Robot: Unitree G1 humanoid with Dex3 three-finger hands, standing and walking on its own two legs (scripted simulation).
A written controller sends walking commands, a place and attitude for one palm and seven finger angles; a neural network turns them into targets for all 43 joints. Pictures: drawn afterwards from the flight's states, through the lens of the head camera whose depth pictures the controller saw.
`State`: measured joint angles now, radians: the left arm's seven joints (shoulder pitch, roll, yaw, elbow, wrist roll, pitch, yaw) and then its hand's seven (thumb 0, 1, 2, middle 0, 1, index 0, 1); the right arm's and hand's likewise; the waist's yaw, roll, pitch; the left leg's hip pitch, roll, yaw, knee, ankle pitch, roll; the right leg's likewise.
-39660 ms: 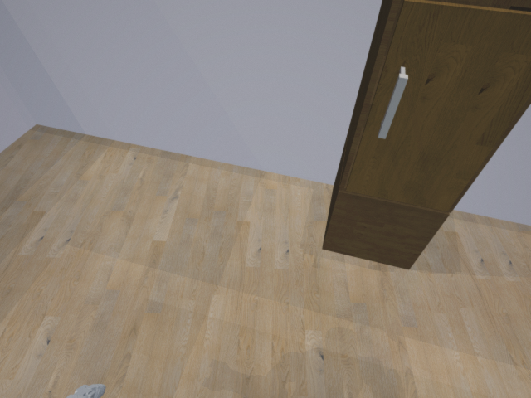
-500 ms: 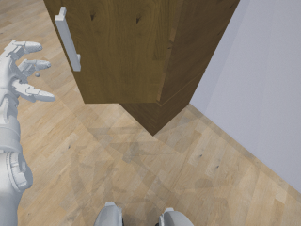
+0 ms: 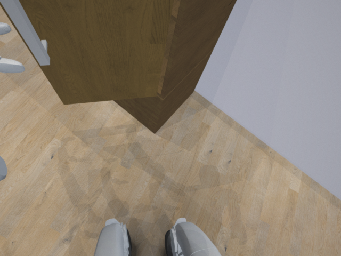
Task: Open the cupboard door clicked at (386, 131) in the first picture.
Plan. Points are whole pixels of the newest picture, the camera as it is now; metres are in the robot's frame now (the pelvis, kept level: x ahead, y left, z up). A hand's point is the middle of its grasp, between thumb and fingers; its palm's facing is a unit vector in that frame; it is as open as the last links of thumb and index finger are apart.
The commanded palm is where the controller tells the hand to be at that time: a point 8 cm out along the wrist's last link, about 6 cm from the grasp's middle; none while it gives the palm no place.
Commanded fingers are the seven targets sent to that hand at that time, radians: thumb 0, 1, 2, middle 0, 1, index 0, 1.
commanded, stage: move the hooked fingers beside the handle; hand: left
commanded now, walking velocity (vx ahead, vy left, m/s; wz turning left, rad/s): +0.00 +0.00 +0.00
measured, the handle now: (27, 23) +0.59 +0.23 +0.10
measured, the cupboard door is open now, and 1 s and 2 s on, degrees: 50 50 50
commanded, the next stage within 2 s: slide the fingers in behind the handle in 0.68 s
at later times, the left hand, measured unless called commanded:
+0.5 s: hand out of the picture +0.52 +0.27 +0.10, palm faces +0.08 -1.00 +0.00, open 14.0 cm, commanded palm +0.51 +0.31 +0.10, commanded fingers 0.00 -0.50 0.30 -0.30 -1.20 -0.30 -1.20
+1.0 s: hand (4, 45) +0.53 +0.26 +0.10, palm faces +0.07 -1.00 +0.00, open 14.0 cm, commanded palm +0.51 +0.29 +0.09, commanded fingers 0.00 -0.50 0.30 -0.30 -1.20 -0.30 -1.20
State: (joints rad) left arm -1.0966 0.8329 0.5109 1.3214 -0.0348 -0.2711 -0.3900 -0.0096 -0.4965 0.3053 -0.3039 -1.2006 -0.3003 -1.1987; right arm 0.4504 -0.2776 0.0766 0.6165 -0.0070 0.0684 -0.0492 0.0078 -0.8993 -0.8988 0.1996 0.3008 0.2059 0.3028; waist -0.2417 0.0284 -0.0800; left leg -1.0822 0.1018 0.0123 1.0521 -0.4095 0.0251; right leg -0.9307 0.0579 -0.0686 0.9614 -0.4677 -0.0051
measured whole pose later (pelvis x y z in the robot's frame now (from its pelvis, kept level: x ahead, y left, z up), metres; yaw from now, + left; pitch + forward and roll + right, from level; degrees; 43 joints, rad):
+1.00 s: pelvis +0.00 +0.00 +0.00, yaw +1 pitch +24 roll -5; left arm -1.05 0.74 0.47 1.28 -0.07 -0.30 -0.36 -0.01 -0.50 0.31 -0.30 -1.20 -0.30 -1.20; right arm 0.44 -0.27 0.07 0.64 -0.01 0.08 -0.03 0.01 -0.90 -0.90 0.20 0.30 0.21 0.30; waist -0.22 0.03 -0.09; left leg -1.06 0.10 0.00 1.05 -0.41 0.02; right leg -0.91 0.06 -0.08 0.96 -0.47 -0.01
